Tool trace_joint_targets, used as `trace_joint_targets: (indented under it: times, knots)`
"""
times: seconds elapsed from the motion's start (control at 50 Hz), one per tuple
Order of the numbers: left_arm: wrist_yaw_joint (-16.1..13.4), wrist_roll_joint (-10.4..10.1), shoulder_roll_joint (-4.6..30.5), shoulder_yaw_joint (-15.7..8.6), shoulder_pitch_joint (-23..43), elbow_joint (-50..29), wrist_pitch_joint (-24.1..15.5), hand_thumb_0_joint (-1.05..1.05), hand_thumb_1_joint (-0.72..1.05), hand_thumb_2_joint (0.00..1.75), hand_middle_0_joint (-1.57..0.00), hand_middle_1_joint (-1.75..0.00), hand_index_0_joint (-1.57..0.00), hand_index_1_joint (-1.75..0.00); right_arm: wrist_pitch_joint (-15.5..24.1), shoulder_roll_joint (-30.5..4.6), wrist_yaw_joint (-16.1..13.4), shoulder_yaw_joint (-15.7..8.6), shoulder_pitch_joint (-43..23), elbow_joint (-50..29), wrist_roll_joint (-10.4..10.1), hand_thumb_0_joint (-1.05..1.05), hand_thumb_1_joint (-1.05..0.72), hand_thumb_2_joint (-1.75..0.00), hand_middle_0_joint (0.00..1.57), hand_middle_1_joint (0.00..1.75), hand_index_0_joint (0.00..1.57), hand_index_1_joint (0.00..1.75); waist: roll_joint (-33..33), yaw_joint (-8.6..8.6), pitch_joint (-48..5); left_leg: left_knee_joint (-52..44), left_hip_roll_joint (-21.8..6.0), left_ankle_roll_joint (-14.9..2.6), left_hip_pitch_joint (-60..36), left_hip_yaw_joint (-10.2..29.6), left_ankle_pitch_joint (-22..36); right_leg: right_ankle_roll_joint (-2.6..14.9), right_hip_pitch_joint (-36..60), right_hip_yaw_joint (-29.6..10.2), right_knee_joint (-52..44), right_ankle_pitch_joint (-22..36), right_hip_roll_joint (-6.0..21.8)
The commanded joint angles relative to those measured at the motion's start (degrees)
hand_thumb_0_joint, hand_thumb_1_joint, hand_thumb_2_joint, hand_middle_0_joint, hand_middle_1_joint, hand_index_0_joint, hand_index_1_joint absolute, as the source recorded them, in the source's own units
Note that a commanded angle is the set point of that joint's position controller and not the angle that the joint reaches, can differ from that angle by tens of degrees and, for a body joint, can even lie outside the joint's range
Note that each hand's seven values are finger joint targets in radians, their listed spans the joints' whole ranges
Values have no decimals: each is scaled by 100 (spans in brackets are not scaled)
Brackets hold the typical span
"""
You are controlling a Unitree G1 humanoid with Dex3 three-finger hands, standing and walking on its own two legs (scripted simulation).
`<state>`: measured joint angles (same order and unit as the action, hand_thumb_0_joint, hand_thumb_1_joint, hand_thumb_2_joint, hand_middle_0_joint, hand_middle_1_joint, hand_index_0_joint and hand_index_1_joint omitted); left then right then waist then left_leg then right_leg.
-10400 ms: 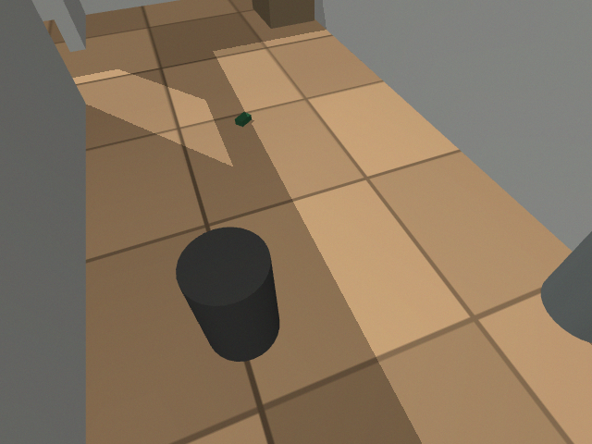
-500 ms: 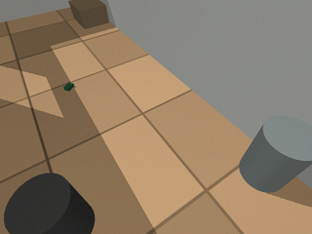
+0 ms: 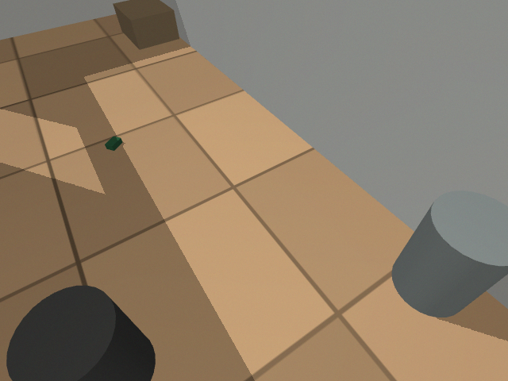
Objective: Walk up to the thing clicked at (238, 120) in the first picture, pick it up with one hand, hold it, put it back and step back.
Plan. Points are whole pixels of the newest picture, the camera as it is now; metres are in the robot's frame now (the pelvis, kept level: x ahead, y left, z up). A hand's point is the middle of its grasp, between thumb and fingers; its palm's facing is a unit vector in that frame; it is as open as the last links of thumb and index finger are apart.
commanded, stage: stand
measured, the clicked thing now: (113, 143) +1.53 +1.01 -0.77
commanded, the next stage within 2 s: walk up in 0.30 s
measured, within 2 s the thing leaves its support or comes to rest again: neither
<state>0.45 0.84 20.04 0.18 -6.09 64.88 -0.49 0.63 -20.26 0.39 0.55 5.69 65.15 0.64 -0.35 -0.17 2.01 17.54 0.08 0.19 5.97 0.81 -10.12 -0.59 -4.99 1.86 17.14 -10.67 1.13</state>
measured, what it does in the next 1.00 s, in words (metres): walks ahead: right foot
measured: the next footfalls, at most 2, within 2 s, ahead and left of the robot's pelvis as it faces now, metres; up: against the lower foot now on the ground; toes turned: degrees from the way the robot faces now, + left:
right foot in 0.58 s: +0.14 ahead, -0.16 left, +0.00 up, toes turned -4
left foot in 1.06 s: +0.34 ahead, +0.09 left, +0.00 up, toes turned +12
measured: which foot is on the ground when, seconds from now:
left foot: down 0.00-0.62, up 0.64-1.00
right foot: down 0.00-0.40, up 0.42-0.56, down 0.58-1.00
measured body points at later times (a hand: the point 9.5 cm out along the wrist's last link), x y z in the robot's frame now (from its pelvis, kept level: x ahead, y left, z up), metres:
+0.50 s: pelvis +0.03 -0.01 -0.01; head +0.03 -0.01 +0.44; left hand +0.09 +0.31 -0.13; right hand +0.07 -0.33 -0.13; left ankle -0.01 +0.12 -0.75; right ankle +0.01 -0.12 -0.73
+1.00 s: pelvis +0.19 -0.06 -0.02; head +0.21 -0.05 +0.43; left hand +0.21 +0.27 -0.13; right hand +0.28 -0.36 -0.14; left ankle +0.31 +0.08 -0.73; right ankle +0.10 -0.15 -0.75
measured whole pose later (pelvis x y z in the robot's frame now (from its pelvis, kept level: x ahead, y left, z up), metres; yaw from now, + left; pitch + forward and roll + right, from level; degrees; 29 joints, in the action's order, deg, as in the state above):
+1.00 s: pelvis +0.19 -0.06 -0.02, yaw +6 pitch -3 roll -1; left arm 2.6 1.9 22.9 -4.5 -16.9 50.0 -2.8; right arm -0.3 -22.0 5.5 -3.4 16.0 51.1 0.9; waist -1.0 -0.9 6.3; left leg 38.7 -3.8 -0.3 27.0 -1.4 -7.0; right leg 1.6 2.2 10.1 23.9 -23.0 -0.6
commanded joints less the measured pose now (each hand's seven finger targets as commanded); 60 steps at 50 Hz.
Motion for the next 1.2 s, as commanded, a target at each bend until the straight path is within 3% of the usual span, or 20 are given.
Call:
trace_joint_targets:
  times: [0.0, 0.26, 0.3, 0.38, 0.44, 0.56, 0.58, 0.6, 0.62, 0.64, 0.68, 0.72, 0.78, 0.88, 0.98, 1.02, 1.04, 1.08, 1.1, 1.18]
  knots:
    - [-103, -22, 1240, -253, 150, -336, -123, 0, 90, 90, -20, -30, -20, -30, 136, -1203, -102, -228, -171, -325, -10, 0, -90, -90, 20, 30, 20, 30, 48, 1, -404, -238, -762, -108, -8, 551, 1195, 157, 178, -528, -158, 909, 696]
    - [-115, -32, 1230, -250, 132, -347, -141, 0, 90, 90, -20, -30, -20, -30, 117, -1203, -107, -233, -206, -366, -26, 0, -90, -90, 20, 30, 20, 30, 67, 11, -374, -177, -758, -134, -106, 526, 1215, 133, 139, -537, -238, 1050, 711]
    - [75, 104, 1624, -591, -289, -649, -183, 0, 90, 90, -20, -30, -20, -30, 192, -1614, 53, -592, 323, -631, 144, 0, -90, -90, 20, 30, 20, 30, -6, -29, -519, 294, -524, -593, 246, 609, -2645, 531, -112, -676, 403, -2528, 455]
    - [179, 131, 1264, -590, 375, -1039, -178, 0, 90, 90, -20, -30, -20, -30, 228, -1719, 98, -740, 716, -743, 152, 0, -90, -90, 20, 30, 20, 30, -568, 332, 785, -666, -1340, -1102, -155, 1884, -3025, 335, -2380, -15, 1731, -1706, -45]
    - [205, 125, 1328, -605, 476, -1325, -253, 0, 90, 90, -20, -30, -20, -30, 332, -1926, 81, -879, 1030, -937, 168, 0, -90, -90, 20, 30, 20, 30, -540, 454, 715, -842, -2130, -1729, -978, 2642, -1589, 260, -3250, -511, 2579, -1880, 321]
    - [250, 76, 1424, -793, -1427, -851, -317, 0, 90, 90, -20, -30, -20, -30, 248, -1536, 175, -790, -148, -1611, 121, 0, -90, -90, 20, 30, 20, 30, -667, -634, -120, 820, -887, -781, 1040, 339, -528, 141, 384, 159, 1000, -18, 4]
    - [172, 80, 1651, -929, -2228, -619, -331, 0, 90, 90, -20, -30, -20, -30, 225, -1257, 179, -712, -57, -1656, 102, 0, -90, -90, 20, 30, 20, 30, 424, -983, -547, 2278, -455, -562, 1640, 0, -791, 91, 1530, -71, 721, -61, -4]
    - [70, 157, 2210, -1097, -2729, -582, -354, 0, 90, 90, -20, -30, -20, -30, 211, -850, 185, -578, 88, -1779, 54, 0, -90, -90, 20, 30, 20, 30, 2033, -1173, -385, 3915, 393, -281, 3047, -187, -2273, 250, 1906, -2118, -248, -1684, 1117]
    - [55, 155, 2407, -1058, -1971, -945, -396, 0, 90, 90, -20, -30, -20, -30, 135, -1121, 118, -638, 539, -1671, 14, 0, -90, -90, 20, 30, 20, 30, 1419, -669, -202, 4523, 534, -178, 3125, 506, -2255, 647, 1219, -3881, -1070, -3041, 2102]
    - [76, 112, 2397, -1024, -1264, -1275, -379, 0, 90, 90, -20, -30, -20, -30, 112, -1565, 97, -737, 721, -1536, 44, 0, -90, -90, 20, 30, 20, 30, 919, -391, 152, 4629, 77, -228, 2931, 686, -1926, 1085, 566, -3959, -1062, -3530, 2324]
    - [62, 9, 1904, -893, -878, -1496, -457, 0, 90, 90, -20, -30, -20, -30, 185, -1606, 143, -725, 772, -1344, -23, 0, -90, -90, 20, 30, 20, 30, 416, -212, 678, 4717, -240, -234, 3063, 885, -1296, 1207, 301, -2732, -879, -1892, 1839]
    - [45, -70, 1662, -796, -893, -1486, -516, 0, 90, 90, -20, -30, -20, -30, 163, -1382, 186, -670, 1152, -1233, -42, 0, -90, -90, 20, 30, 20, 30, 507, -20, 699, 4264, -252, -233, 2541, 915, -812, 764, -79, -1597, -696, -351, 1334]
    - [39, -72, 1575, -752, -1063, -1573, -554, 0, 90, 90, -20, -30, -20, -30, 119, -1268, 269, -659, 1197, -1359, -19, 0, -90, -90, 20, 30, 20, 30, 630, -22, 691, 3680, -171, -50, 2400, 641, -492, 1001, -46, -872, -541, 1001, 1191]
    - [101, 34, 1632, -891, -539, -2036, -502, 0, 90, 90, -20, -30, -20, -30, 57, -1095, 417, -623, 874, -1812, -65, 0, -90, -90, 20, 30, 20, 30, 1342, -12, 471, 2409, -597, 18, 2218, -55, 417, 821, 104, 391, -328, 949, 1204]
    - [106, 67, 1656, -865, -1055, -2172, -372, 0, 90, 90, -20, -30, -20, -30, 98, -1237, 428, -766, 629, -2105, 71, 0, -90, -90, 20, 30, 20, 30, 664, -290, 393, 1957, -413, -163, 1160, -515, 108, 851, -540, 394, 505, 486, 1416]
    - [97, 71, 1628, -815, -986, -2266, -328, 0, 90, 90, -20, -30, -20, -30, 158, -1358, 334, -837, 1540, -1891, 67, 0, -90, -90, 20, 30, 20, 30, -53, 171, 13, 1619, 13, -439, 247, -840, -235, 784, -612, 750, 2052, 1708, 1206]
    - [105, 66, 1412, -729, -1219, -2321, -311, 0, 90, 90, -20, -30, -20, -30, 210, -1625, 229, -963, 2287, -1758, 104, 0, -90, -90, 20, 30, 20, 30, -790, 535, -450, 1249, 23, -768, -630, -299, -610, 609, -982, 797, 3751, 1747, 891]
    - [112, -89, 1373, -762, -1357, -2525, -252, 0, 90, 90, -20, -30, -20, -30, 290, -2190, 121, -1043, 2548, -2002, 13, 0, -90, -90, 20, 30, 20, 30, -1738, 527, -930, 102, -2028, -2076, -2155, 4565, 371, 147, -3370, 38, 5745, -2166, -485]
    - [79, 2, 1656, -743, -862, -2572, -257, 0, 90, 90, -20, -30, -20, -30, 314, -2189, 44, -1100, 2380, -2056, -78, 0, -90, -90, 20, 30, 20, 30, -1073, 508, -607, -97, -2312, -2144, -1529, 4887, 178, 221, -3435, -651, 5928, -2169, -13]
    - [156, -99, 1409, -675, -1109, -2437, -179, 0, 90, 90, -20, -30, -20, -30, 428, -1544, -75, -766, 1688, -2344, -194, 0, -90, -90, 20, 30, 20, 30, -397, -31, -105, 302, -1196, -1167, 103, 1650, 1654, 294, -2497, -632, 4607, -1082, 583]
